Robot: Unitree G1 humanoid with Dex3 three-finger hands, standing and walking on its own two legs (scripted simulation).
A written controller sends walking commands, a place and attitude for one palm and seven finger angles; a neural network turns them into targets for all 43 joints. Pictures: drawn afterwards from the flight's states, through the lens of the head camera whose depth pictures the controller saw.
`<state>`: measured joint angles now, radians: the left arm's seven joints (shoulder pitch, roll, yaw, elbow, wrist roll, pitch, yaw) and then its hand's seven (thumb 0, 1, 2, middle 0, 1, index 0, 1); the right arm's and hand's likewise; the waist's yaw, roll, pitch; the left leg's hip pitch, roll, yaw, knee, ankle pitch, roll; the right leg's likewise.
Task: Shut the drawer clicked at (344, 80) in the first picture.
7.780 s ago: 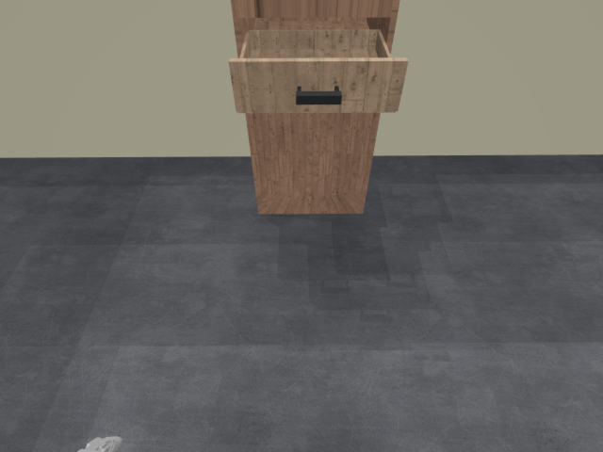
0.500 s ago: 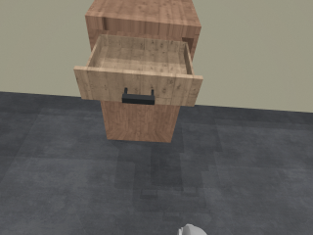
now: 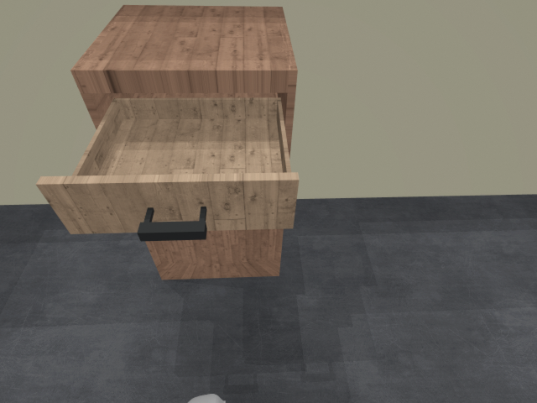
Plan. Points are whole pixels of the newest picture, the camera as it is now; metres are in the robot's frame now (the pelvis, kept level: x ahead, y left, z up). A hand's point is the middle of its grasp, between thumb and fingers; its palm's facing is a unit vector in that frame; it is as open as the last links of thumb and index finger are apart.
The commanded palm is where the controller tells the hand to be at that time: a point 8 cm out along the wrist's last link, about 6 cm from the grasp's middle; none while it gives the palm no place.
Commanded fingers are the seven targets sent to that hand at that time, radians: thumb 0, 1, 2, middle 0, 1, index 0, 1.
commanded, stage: take the last steps up to it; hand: left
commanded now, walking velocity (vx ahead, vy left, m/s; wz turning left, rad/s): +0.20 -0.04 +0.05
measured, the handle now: (175, 221) +0.42 +0.19 +0.01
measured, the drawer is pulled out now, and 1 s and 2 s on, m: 0.30 0.30 0.30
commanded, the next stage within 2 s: come to a stop and stand still in 0.18 s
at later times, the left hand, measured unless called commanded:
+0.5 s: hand out of the picture +0.11 +0.17 -0.18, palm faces +0.06 -0.98 -0.17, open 7.4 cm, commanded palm none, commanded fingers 0.00 0.90 0.90 -0.20 -0.30 -0.20 -0.30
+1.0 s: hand out of the picture +0.12 +0.20 -0.18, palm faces +0.08 -0.97 -0.21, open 7.4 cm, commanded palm none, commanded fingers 0.00 0.90 0.90 -0.20 -0.30 -0.20 -0.30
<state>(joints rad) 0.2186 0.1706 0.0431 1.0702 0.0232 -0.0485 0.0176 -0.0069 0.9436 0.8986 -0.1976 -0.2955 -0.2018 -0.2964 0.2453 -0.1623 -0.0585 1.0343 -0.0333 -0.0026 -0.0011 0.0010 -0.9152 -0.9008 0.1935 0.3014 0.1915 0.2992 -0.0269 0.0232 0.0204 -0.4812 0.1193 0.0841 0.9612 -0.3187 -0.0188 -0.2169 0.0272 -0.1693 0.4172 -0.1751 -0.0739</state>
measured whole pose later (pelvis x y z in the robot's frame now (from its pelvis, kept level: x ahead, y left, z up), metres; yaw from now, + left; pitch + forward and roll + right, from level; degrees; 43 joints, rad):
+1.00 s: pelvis +0.07 +0.00 -0.01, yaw +1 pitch -1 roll +0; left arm 0.21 0.20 0.06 1.04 0.02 0.04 0.03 0.00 0.91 0.90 -0.20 -0.30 -0.20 -0.30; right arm 0.21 -0.18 -0.04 1.02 -0.03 0.01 -0.02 0.00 -0.91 -0.90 0.19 0.30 0.19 0.30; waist 0.02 -0.04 0.03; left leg -0.19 0.01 0.02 0.52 -0.33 -0.01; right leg -0.35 -0.07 -0.03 0.59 -0.28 0.03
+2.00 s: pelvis +0.08 -0.02 +0.00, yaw +1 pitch +1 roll +1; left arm 0.48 0.16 0.02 0.28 -0.13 -0.08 0.11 0.03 0.95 0.90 -0.22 -0.32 -0.23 -0.32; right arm 0.33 -0.22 -0.01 0.90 0.02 -0.22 -0.07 0.01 -0.92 -0.90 0.20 0.30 0.20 0.30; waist -0.01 0.03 -0.01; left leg -0.24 0.02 0.01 0.53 -0.30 -0.02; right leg -0.24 0.00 -0.07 0.55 -0.32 -0.04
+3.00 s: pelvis +0.06 +0.01 -0.05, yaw +1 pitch +7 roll -1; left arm 0.62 0.15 -0.07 -0.42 -0.12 -0.23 0.01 0.01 0.90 0.90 -1.17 -1.35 -1.17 -1.35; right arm 0.26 -0.24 0.02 0.46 0.01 -0.21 -0.03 0.01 -0.91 -0.90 0.20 0.30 0.20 0.30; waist 0.01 0.03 -0.10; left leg -0.58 0.01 0.00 0.93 -0.47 0.02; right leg -0.56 -0.02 -0.07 0.90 -0.46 -0.01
